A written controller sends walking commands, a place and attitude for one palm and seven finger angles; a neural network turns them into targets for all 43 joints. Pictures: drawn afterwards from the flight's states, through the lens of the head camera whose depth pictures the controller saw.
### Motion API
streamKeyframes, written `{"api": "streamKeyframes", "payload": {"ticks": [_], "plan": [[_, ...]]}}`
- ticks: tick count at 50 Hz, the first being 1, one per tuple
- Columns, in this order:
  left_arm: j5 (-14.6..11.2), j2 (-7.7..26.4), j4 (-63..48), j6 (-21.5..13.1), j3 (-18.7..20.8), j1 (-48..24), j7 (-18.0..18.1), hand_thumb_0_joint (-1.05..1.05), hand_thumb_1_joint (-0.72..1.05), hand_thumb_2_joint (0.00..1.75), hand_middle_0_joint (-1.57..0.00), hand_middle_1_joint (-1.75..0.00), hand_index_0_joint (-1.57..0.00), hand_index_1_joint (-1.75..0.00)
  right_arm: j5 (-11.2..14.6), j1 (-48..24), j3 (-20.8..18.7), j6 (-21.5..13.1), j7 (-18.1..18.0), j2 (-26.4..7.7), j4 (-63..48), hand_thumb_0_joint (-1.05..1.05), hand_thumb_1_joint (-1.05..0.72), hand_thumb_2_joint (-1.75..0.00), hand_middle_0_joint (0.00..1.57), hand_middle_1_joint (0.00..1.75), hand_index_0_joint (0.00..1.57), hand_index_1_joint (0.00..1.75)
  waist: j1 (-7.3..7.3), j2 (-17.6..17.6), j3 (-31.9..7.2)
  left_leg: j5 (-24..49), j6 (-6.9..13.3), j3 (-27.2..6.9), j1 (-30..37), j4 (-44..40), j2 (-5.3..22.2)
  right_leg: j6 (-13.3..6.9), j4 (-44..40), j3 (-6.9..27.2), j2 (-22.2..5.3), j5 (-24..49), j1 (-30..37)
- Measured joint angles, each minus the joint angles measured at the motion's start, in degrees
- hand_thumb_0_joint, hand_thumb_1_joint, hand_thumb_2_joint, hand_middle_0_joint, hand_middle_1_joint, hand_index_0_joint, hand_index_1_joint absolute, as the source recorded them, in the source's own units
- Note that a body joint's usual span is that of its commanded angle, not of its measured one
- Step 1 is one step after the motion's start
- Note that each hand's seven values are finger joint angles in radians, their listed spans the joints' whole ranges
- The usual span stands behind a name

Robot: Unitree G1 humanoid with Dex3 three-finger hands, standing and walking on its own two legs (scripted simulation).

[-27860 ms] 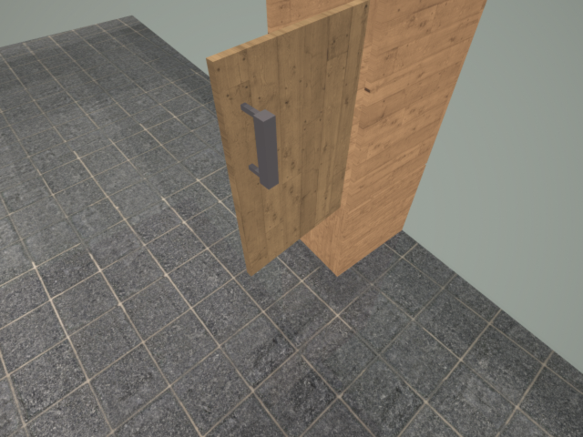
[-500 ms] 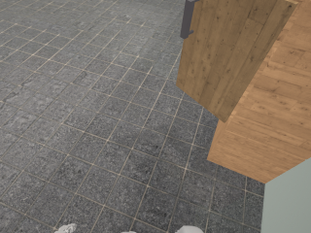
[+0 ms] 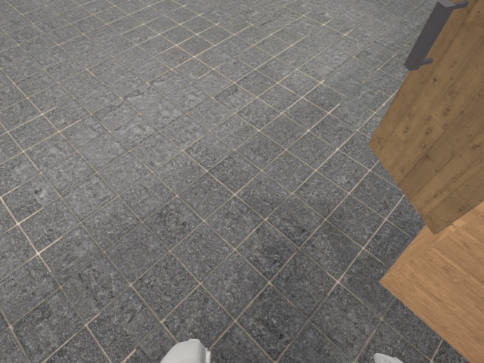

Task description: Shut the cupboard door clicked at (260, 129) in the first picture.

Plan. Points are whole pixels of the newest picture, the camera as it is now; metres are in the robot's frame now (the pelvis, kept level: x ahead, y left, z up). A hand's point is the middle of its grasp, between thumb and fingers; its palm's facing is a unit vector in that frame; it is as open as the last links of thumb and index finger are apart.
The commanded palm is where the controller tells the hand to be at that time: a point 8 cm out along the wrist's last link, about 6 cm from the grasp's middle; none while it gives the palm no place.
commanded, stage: walk to a spot facing it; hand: left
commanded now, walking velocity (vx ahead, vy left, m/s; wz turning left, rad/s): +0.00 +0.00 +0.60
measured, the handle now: (435, 36) +0.78 -0.41 +0.09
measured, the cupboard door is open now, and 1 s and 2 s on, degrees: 66 66 66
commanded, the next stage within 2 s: turn to face it in 1.38 s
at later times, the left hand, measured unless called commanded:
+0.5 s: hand out of the picture +0.06 +0.20 -0.15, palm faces +0.32 -0.91 -0.25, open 7.4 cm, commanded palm none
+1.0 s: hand (68, 329) +0.17 +0.33 -0.15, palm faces +0.56 -0.80 -0.22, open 7.4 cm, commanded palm none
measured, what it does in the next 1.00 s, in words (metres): walks ahead, turning left: left foot, then right foot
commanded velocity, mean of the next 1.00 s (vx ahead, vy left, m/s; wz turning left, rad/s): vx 0.25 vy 0.00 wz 0.56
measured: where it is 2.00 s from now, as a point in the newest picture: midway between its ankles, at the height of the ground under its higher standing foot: (183, 281)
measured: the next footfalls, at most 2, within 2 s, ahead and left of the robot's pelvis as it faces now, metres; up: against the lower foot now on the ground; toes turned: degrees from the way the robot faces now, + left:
left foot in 0.04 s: +0.04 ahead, +0.14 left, +0.00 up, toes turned +5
right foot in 0.34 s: +0.11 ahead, -0.12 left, +0.00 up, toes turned +10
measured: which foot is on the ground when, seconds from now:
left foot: up 0.00-0.02, down 0.04-0.34, up 0.36-0.70, down 0.72-1.00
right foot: down 0.00-0.04, up 0.06-0.32, down 0.34-0.72, up 0.74-1.00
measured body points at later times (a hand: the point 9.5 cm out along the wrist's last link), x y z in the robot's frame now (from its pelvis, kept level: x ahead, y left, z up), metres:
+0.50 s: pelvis +0.06 -0.01 +0.00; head +0.10 +0.00 +0.45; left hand +0.04 +0.25 -0.13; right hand +0.21 -0.23 -0.14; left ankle +0.00 +0.11 -0.64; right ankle +0.07 -0.12 -0.73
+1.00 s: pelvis +0.20 +0.10 +0.01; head +0.23 +0.13 +0.46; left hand +0.14 +0.38 -0.13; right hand +0.36 -0.09 -0.14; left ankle +0.11 +0.17 -0.73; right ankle +0.36 +0.02 -0.69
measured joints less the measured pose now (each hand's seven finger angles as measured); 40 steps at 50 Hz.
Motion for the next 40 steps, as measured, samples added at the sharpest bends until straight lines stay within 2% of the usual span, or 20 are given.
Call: {"api": "streamKeyframes", "payload": {"ticks": [1,2,3,6,9,13,17,19,20,22,24,28,32,34,36,37,38,40], "plan": [[-0.1,0.3,0.1,0.1,0.2,0.6,-0.1,0.01,0.9,0.9,-0.2,-0.3,-0.2,-0.3,0.0,-0.4,0.2,-0.3,0.0,0.1,-0.3,0.0,-0.91,-0.9,0.2,0.3,0.19,0.3,0.3,-0.4,-0.1,2.5,0.4,0.5,2.0,-4.5,-0.3,0.4,1.6,-0.7,-0.6,-1.1,-0.4],[-0.3,0.5,0.2,0.2,0.3,1.6,-0.1,0.01,0.9,0.9,-0.2,-0.3,-0.2,-0.3,-0.1,-0.6,0.5,-0.9,0.2,-0.2,-0.9,0.0,-0.9,-0.9,0.2,0.3,0.19,0.3,0.58,0.0,-0.5,8.2,1.3,0.5,4.1,-9.1,0.0,0.9,4.6,-1.3,-0.8,-2.3,-1.8],[-0.6,0.9,0.4,0.6,0.4,1.9,-0.3,0.01,0.9,0.9,-0.2,-0.3,-0.2,-0.3,-0.3,-0.9,0.5,-1.5,0.1,-0.2,-1.3,0.0,-0.9,-0.9,0.2,0.3,0.19,0.3,0.59,0.0,-0.8,8.4,2.1,0.1,3.9,-9.5,-0.1,1.5,10.0,-0.9,-1.0,-4.5,-4.0],[-0.6,2.4,1.5,2.6,1.2,0.8,0.2,0.01,0.9,0.9,-0.2,-0.3,-0.2,-0.3,-0.5,-1.6,1.0,-2.5,-0.7,0.9,-1.8,0.0,-0.9,-0.9,0.2,0.3,0.2,0.3,1.55,-1.1,-0.4,4.5,2.8,-1.2,2.8,-6.6,-1.2,2.0,24.2,3.8,0.6,-10.3,-10.3],[-0.7,2.6,1.4,3.3,1.6,-1.2,-0.1,0.01,0.9,0.9,-0.2,-0.3,-0.2,-0.3,-0.9,-1.2,1.4,-2.6,-1.6,1.4,-2.1,0.0,-0.9,-0.9,0.2,0.3,0.2,0.3,1.54,-0.2,-0.5,5.8,2.3,-3.7,3.5,-9.1,-1.6,2.5,28.0,5.6,2.2,-8.2,-14.2],[-0.7,1.9,-0.5,2.5,1.4,-3.3,-0.7,0.01,0.91,0.9,-0.19,-0.3,-0.2,-0.3,-1.1,-0.3,1.6,-2.1,-1.8,1.6,-1.6,0.0,-0.9,-0.9,0.2,0.3,0.2,0.3,1.07,1.6,-1.1,7.4,1.9,-6.8,4.5,-11.6,-1.7,2.5,20.6,6.3,3.7,-5.7,-14.9],[-0.2,1.4,-2.6,0.7,0.8,-3.4,-1.7,0.01,0.9,0.9,-0.19,-0.3,-0.2,-0.3,-1.0,2.0,1.3,-1.3,-1.5,1.4,-1.1,0.0,-0.9,-0.9,0.2,0.3,0.2,0.3,0.42,2.9,-3.3,4.4,1.5,-9.8,3.2,-8.2,-2.4,1.8,4.5,5.6,5.1,-2.6,-9.3],[0.2,0.8,-3.2,-0.5,0.5,-3.2,-1.6,0.01,0.9,0.9,-0.2,-0.3,-0.2,-0.3,-0.8,2.9,0.6,-0.8,-1.3,1.1,-0.3,0.0,-0.9,-0.9,0.2,0.3,0.2,0.3,0.51,3.1,-3.9,-3.6,1.9,-9.5,-0.6,2.2,-3.2,-0.1,3.9,4.6,4.7,2.9,-8.9],[0.2,0.3,-3.1,-0.7,0.2,-2.9,-1.5,0.01,0.9,0.9,-0.2,-0.3,-0.2,-0.3,-0.9,3.1,0.3,-0.6,-1.1,0.8,0.3,0.0,-0.9,-0.9,0.2,0.3,0.2,0.3,0.48,3.4,-4.0,-4.5,2.0,-8.9,-2.9,9.1,-3.4,-0.9,4.3,3.5,4.4,3.2,-8.3],[0.2,-0.8,-2.4,-1.2,0.1,-1.6,-1.1,0.01,0.9,0.9,-0.2,-0.3,-0.2,-0.3,-1.1,3.4,-0.3,-0.3,-0.5,0.6,1.1,0.01,-0.9,-0.9,0.2,0.3,0.2,0.3,0.34,3.4,-4.5,-1.8,1.7,-6.7,-6.9,20.2,-2.9,-1.5,2.5,2.2,3.7,3.1,-6.2],[0.3,-1.5,-1.1,-1.5,0.0,-0.4,-1.0,0.01,0.9,0.9,-0.2,-0.3,-0.2,-0.3,-1.2,3.7,-0.6,-0.5,0.2,0.7,1.3,0.01,-0.9,-0.9,0.2,0.3,0.2,0.3,-0.34,2.8,-4.9,1.8,1.2,-4.4,-9.0,24.0,-1.3,-1.2,-1.3,0.9,2.9,3.8,-3.5],[0.3,-2.2,1.1,-2.5,0.0,1.2,-1.1,0.01,0.9,0.9,-0.2,-0.3,-0.2,-0.3,-0.9,4.2,-0.6,-1.2,0.9,1.3,1.2,0.01,-0.9,-0.9,0.2,0.3,0.2,0.3,-0.95,1.0,-4.6,3.7,0.9,-1.0,-8.7,15.9,1.2,-0.4,-7.2,-2.5,0.9,4.6,1.6],[0.3,-2.2,2.2,-3.2,0.2,2.5,-1.5,0.01,0.9,0.9,-0.2,-0.3,-0.2,-0.3,-0.8,3.0,-0.1,-1.7,1.4,1.5,1.3,0.01,-0.9,-0.9,0.2,0.3,0.19,0.3,0.37,-0.1,-2.8,3.1,1.9,1.6,-5.9,2.7,1.9,1.3,-7.8,-6.1,-1.0,2.6,5.0],[0.3,-1.7,2.9,-3.2,0.4,3.6,-1.6,0.01,0.9,0.9,-0.2,-0.3,-0.2,-0.3,-0.8,2.0,0.3,-2.3,1.5,1.6,1.0,0.01,-0.9,-0.9,0.2,0.3,0.19,0.3,1.09,-0.8,-2.0,3.0,2.9,3.1,-3.4,-4.0,1.2,2.4,-5.6,-7.3,-2.3,0.2,5.9],[-0.1,-1.2,3.5,-2.7,0.8,5.5,-1.9,0.01,0.9,0.9,-0.2,-0.3,-0.2,-0.3,-1.0,1.5,0.7,-3.8,1.5,1.0,-0.3,0.01,-0.9,-0.9,0.2,0.3,0.19,0.3,1.23,-0.6,-2.2,7.6,5.0,3.6,-0.1,-10.9,0.5,2.9,3.0,-7.6,-4.0,-3.6,3.6],[-0.3,-0.8,4.0,-1.9,1.0,5.7,-2.1,0.01,0.9,0.9,-0.2,-0.3,-0.2,-0.3,-1.1,1.0,0.7,-4.6,1.1,1.0,-0.8,0.01,-0.9,-0.9,0.2,0.3,0.2,0.3,0.87,-0.6,-2.0,10.1,5.6,3.4,-0.9,-8.8,0.3,2.7,11.6,-5.2,-4.2,-6.1,0.4],[-0.3,0.0,4.4,-0.8,1.1,5.3,-2.1,0.01,0.9,0.9,-0.2,-0.3,-0.2,-0.3,-1.1,0.7,0.8,-5.3,0.7,1.3,-1.0,0.01,-0.9,-0.9,0.2,0.3,0.2,0.3,0.73,-1.0,-1.5,9.3,5.6,3.3,-1.2,-6.5,0.0,2.3,20.2,-1.9,-3.6,-7.8,-3.3],[-0.2,1.1,5.0,0.5,1.7,3.7,-2.0,0.01,0.9,0.9,-0.2,-0.3,-0.2,-0.3,-1.0,1.3,1.2,-6.0,-0.2,1.9,-1.2,0.0,-0.9,-0.9,0.2,0.3,0.2,0.3,0.66,-1.4,-1.5,6.9,5.3,2.7,0.1,-5.9,-0.6,1.7,31.6,2.4,-1.9,-6.7,-10.1]]}}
